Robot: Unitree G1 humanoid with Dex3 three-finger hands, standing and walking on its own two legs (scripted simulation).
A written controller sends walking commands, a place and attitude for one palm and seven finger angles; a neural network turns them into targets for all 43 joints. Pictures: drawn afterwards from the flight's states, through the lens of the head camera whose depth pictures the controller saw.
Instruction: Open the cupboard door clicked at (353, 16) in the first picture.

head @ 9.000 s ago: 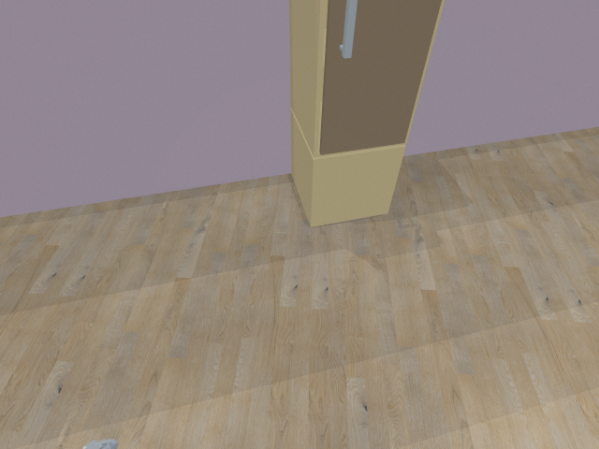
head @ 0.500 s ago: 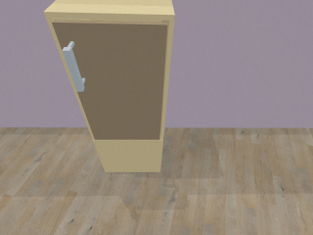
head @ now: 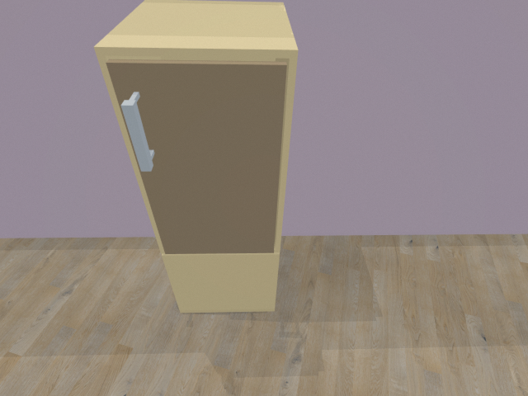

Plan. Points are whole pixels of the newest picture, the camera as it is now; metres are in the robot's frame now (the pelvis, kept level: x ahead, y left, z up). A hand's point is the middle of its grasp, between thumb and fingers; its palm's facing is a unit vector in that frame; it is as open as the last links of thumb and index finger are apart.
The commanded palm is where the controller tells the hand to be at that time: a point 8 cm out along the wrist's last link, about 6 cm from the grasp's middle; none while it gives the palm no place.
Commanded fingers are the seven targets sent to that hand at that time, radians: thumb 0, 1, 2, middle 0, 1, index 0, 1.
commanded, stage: look again from close up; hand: left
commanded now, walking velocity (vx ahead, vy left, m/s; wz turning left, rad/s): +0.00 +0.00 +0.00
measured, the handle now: (141, 132) +0.58 +0.30 +0.12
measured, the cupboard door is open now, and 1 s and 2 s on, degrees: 0 0 0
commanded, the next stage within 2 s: shuffle to correct the standing spot in 0.24 s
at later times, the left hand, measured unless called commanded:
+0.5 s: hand out of the picture +0.00 +0.22 -0.16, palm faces +0.04 -0.97 -0.25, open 7.4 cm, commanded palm none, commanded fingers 0.00 0.90 0.90 -0.20 -0.30 -0.20 -0.30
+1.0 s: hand out of the picture +0.04 +0.21 -0.18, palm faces +0.17 -0.97 -0.17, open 7.3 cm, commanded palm none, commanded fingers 0.00 0.90 0.90 -0.20 -0.30 -0.20 -0.30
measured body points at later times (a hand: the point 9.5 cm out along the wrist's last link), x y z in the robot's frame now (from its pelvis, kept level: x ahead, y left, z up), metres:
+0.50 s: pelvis -0.02 +0.01 +0.00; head -0.03 +0.01 +0.45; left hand +0.00 +0.27 -0.14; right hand +0.01 -0.24 -0.15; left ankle -0.01 +0.12 -0.73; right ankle +0.03 -0.11 -0.74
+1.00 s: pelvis +0.06 +0.06 +0.00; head +0.06 +0.06 +0.45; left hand +0.03 +0.27 -0.16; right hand +0.03 -0.16 -0.16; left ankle +0.04 +0.14 -0.70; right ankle +0.07 -0.08 -0.74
